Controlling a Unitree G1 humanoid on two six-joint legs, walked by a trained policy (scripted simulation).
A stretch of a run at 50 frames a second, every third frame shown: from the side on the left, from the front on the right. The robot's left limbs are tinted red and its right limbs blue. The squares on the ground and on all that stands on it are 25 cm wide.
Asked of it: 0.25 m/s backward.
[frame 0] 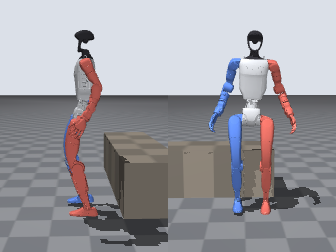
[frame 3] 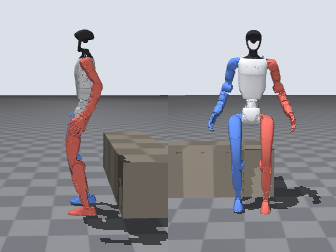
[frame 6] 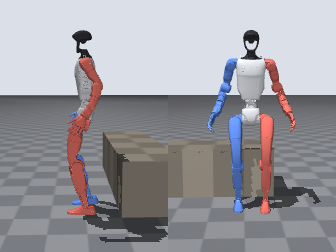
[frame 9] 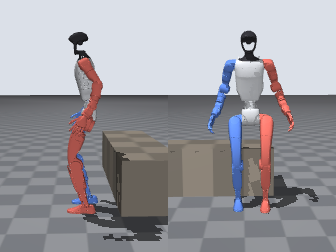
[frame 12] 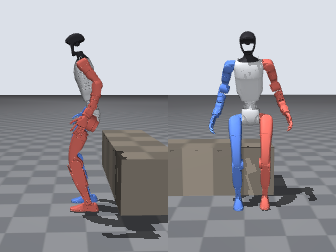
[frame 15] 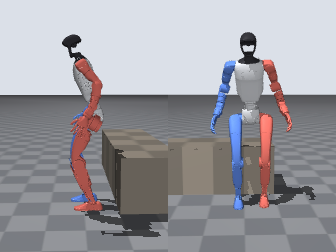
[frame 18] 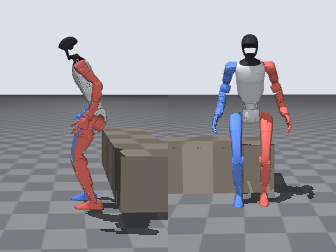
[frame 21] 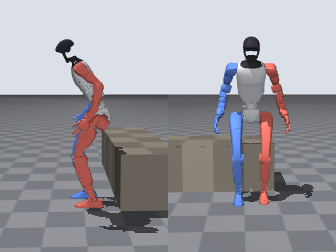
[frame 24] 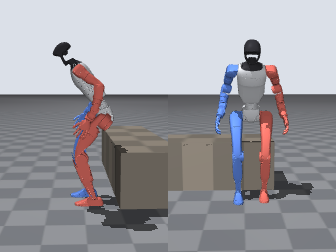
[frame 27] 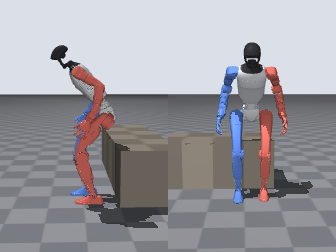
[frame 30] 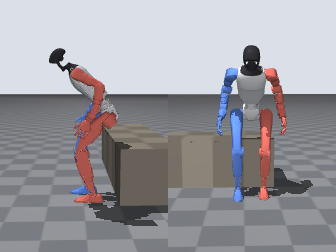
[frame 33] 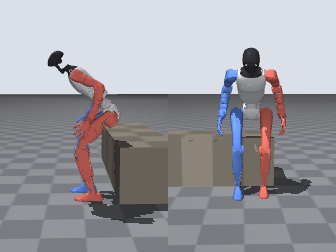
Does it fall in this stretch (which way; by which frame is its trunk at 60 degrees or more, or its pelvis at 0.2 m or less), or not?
no
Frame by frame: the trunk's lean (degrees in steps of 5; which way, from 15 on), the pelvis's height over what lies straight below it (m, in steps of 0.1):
0: 5, 0.8
3: 0, 0.8
6: 5, 0.8
9: 10, 0.8
12: 15 forward, 0.8
15: 20 forward, 0.7
18: 25 forward, 0.7
21: 30 forward, 0.7
24: 35 forward, 0.7
27: 40 forward, 0.7
30: 45 forward, 0.7
33: 50 forward, 0.7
